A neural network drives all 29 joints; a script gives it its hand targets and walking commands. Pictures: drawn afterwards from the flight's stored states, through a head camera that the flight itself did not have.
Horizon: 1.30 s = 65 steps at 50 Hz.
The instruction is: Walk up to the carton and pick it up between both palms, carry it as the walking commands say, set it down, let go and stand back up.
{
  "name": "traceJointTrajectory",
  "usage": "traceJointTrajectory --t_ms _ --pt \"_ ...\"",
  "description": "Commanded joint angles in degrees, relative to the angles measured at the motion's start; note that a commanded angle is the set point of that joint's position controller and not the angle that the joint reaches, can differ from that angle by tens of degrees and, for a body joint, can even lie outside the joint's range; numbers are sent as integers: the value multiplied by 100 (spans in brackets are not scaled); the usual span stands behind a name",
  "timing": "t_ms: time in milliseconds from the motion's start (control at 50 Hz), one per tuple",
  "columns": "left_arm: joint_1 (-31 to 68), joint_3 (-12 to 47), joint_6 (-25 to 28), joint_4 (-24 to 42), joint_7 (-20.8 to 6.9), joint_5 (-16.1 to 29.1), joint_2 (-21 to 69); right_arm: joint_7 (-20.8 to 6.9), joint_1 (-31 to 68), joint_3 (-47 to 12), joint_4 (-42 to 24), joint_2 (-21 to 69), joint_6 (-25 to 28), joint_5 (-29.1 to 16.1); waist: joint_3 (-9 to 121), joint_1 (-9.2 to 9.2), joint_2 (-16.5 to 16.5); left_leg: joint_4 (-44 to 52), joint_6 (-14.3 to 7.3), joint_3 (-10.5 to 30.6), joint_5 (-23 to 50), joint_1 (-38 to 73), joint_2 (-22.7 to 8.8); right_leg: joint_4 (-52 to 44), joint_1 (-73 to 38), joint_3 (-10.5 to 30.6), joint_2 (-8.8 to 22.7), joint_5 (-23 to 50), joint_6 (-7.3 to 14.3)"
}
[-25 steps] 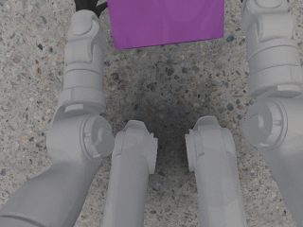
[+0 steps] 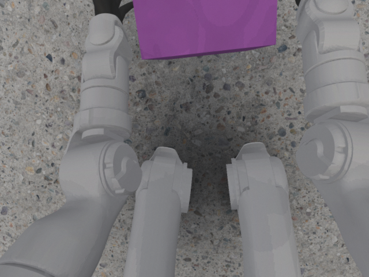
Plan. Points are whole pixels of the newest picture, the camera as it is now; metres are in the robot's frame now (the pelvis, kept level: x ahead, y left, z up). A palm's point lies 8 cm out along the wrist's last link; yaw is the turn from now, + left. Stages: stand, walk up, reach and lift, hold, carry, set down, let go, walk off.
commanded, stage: set down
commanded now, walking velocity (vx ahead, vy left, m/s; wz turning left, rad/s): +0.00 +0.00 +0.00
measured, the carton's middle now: out of the picture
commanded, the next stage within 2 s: none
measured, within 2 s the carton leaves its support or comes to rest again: rests again in 0.40 s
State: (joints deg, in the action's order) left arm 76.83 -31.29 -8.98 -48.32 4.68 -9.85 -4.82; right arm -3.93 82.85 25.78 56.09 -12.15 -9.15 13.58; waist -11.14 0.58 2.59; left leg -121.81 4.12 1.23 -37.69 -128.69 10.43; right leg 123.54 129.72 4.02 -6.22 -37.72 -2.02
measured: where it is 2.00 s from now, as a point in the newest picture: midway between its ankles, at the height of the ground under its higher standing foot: (207, 199)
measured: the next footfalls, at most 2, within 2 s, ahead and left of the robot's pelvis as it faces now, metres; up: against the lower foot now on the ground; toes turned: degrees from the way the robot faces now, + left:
none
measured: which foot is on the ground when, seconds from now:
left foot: down 0.00-1.00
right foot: down 0.00-1.00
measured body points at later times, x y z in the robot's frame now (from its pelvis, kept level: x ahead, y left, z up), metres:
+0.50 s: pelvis +0.00 +0.00 +0.00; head +0.36 -0.04 +0.25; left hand +0.53 +0.13 -0.19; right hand +0.52 -0.19 -0.21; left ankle +0.09 +0.12 -0.36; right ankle +0.08 -0.12 -0.36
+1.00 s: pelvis -0.02 -0.01 +0.01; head +0.35 -0.04 +0.24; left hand +0.54 +0.13 -0.17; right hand +0.53 -0.22 -0.18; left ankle +0.09 +0.11 -0.36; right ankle +0.08 -0.12 -0.36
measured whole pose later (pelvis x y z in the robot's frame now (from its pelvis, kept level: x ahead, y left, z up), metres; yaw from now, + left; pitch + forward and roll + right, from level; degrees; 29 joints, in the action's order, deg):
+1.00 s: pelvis -0.02 -0.01 +0.01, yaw +1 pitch +36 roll +2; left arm 81.3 -10.3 -6.7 -55.6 8.3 8.2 -15.2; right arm 1.3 85.0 8.5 64.2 -24.0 -5.9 -6.9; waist -23.1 0.6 2.2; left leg -121.2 3.3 0.7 -34.0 -123.1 6.5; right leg 123.1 123.4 1.0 -4.1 -35.4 0.2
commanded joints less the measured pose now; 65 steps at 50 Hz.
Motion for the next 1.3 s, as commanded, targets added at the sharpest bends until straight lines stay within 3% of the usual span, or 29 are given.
traceJointTrajectory --t_ms 0,20,140,180,240,260,300,360,480,500,520,540,620,660,780,800,840,860,940,980,1040,1080,1120,1140,1160,1180,1220,1240,1280 --pt "1574 1668 -398 -1084 -1199 161 3906 -920 806 -1472 710 3589 -362 -45 4152 197 -14 642 -50 -562 1920 1827 -71 -1046 -2512 -308 56 2262 270" --pt "1497 1698 -379 -1223 -1168 168 3801 -887 698 -1421 936 3532 -358 3 4001 360 -334 682 -47 -441 1942 1790 -102 -990 -2301 -459 74 2230 186" --pt "1254 1354 -272 -1063 -996 -45 3017 -693 546 -1173 933 2913 -256 38 4110 163 14 647 36 -599 2041 1981 -166 -1077 -2617 -351 108 2334 201" --pt "1338 1267 -205 -1123 -946 23 2704 -608 424 -1137 1108 2670 -225 116 4220 306 -366 630 28 -542 1975 1859 -187 -1093 -2768 -415 121 2337 148" --pt "1114 1242 -185 -1235 -804 -27 2396 -493 431 -1061 952 2191 -156 45 4484 236 103 638 107 -616 2130 2240 -189 -1072 -2723 -426 136 2336 129" --pt "1019 1142 -98 -1153 -719 -49 2072 -415 665 -1026 784 1774 -47 26 4401 203 -261 690 75 -502 2242 2128 -175 -1014 -2727 -450 156 2456 91" --pt "787 1126 4 -1137 -586 97 1619 -243 374 -983 823 1256 32 27 4596 452 -273 651 105 -468 2379 2387 -180 -1040 -2754 -496 188 2548 85" --pt "567 928 267 -1015 -269 199 520 96 67 -936 684 196 245 -168 4795 336 -208 590 132 -526 2605 2495 -248 -1030 -2933 -448 230 2829 60" --pt "1364 1440 760 111 342 996 -1105 720 1343 -1326 -932 -1591 866 -1408 6099 114 9 352 16 -435 3538 3276 -372 -774 -3221 -305 259 3540 64" --pt "1477 1398 774 67 444 1131 -1314 748 1631 -1497 -845 -1747 863 -1610 6315 -120 -186 388 -8 -483 3448 3360 -410 -690 -3635 -317 280 3493 33" --pt "1878 1519 778 404 494 1396 -1365 744 2140 -1631 -1261 -1878 925 -1818 6595 -3 -525 307 -44 -366 3660 3311 -422 -557 -3535 -363 283 3663 -9" --pt "1789 1509 779 110 532 1380 -1419 752 1943 -1786 -938 -1767 882 -2043 6332 -188 -415 382 -98 -396 3544 3406 -467 -639 -3377 -286 270 3443 12" --pt "2548 1954 611 224 605 1778 -1877 708 2728 -1993 -647 -2207 695 -2415 6097 82 -611 559 -196 -231 2396 3746 -620 -719 -3045 -408 436 2111 40" --pt "2626 1993 477 -289 576 1854 -1909 590 2467 -2206 549 -2070 541 -2549 5201 -35 -699 656 -191 -299 1516 3162 -651 -841 -2827 -376 534 1354 107" --pt "2128 2141 286 -1164 225 1747 -1437 355 1550 -1892 1966 -1844 369 -2110 4389 189 32 798 -31 -482 905 2917 -771 -1200 -2854 -323 543 945 314" --pt "2081 2036 327 -959 208 1644 -1622 356 1446 -1843 1701 -1658 373 -2071 4437 120 131 775 -72 -518 1063 2850 -747 -1262 -2854 -287 523 1149 314" --pt "1918 2156 361 -781 226 1714 -1399 419 1582 -1544 1174 -2069 472 -1847 5450 462 151 775 -38 -423 1628 3491 -662 -1128 -3148 -457 505 1688 310" --pt "1909 2087 386 -587 298 1731 -1563 473 1420 -1634 1248 -1945 494 -1945 6025 290 -166 691 -23 -495 2011 3472 -683 -1121 -3812 -431 510 2120 247" --pt "1641 1916 481 1905 587 1821 -1909 770 1787 -1673 -2425 -2241 585 -2288 10656 -44 -444 706 -114 -666 4279 5151 -392 -968 -6634 -452 185 5027 130" --pt "1619 1735 251 2716 746 1799 -2021 836 2059 -1701 -3657 -2629 361 -2424 12139 -217 -515 844 -149 -696 4460 6210 -293 -1101 -7563 -498 99 5101 14" --pt "1934 1773 -424 1080 778 1848 -2008 867 2601 -2266 -2180 -2344 -368 -2547 8987 -580 -886 1401 -300 -774 1752 4628 -457 -1747 -6134 -401 317 1963 -1" --pt "1589 1350 -368 1628 712 1565 -2171 831 2022 -2107 -2330 -1947 -428 -2180 8647 -474 -1599 1449 -335 -876 2172 3768 -423 -1986 -6873 -306 229 3046 -82" --pt "1092 1195 -262 2563 634 1711 -2131 891 1417 -1919 -2850 -1867 -374 -2203 9786 -283 -1549 1598 -289 -859 2917 3889 -314 -1939 -8074 -264 151 4570 18" --pt "918 1391 -255 2419 610 1789 -1914 860 1204 -2069 -2450 -1639 -384 -2353 9966 -274 -1585 1761 -264 -865 3113 3814 -297 -1894 -8685 -165 162 5351 43" --pt "826 1351 -221 1741 532 1732 -2043 819 1078 -2125 -1704 -1473 -407 -2366 9030 -433 -1560 1709 -303 -884 2485 3314 -352 -1968 -8180 -60 206 4773 43" --pt "725 1458 -233 999 487 1702 -1808 799 914 -1994 -889 -1426 -399 -2176 8139 -270 -1597 1896 -279 -823 2128 2826 -396 -2165 -7757 -19 251 4413 43" --pt "1090 1805 -342 580 369 1488 -1617 715 922 -1554 -446 -1773 -469 -1805 7400 98 -257 2381 -209 -721 1801 4215 -469 -2708 -5843 -233 254 2471 126" --pt "1116 1787 -379 363 349 1405 -1515 638 1047 -1579 -232 -1752 -453 -1837 6908 -69 -52 2545 -156 -701 1670 4499 -526 -2905 -5337 -267 294 1878 158" --pt "1154 1933 -197 597 316 1301 -958 478 928 -1284 -170 -1601 -147 -1778 6406 91 376 2720 -14 -469 2544 4865 -616 -2922 -4204 -386 234 2404 249"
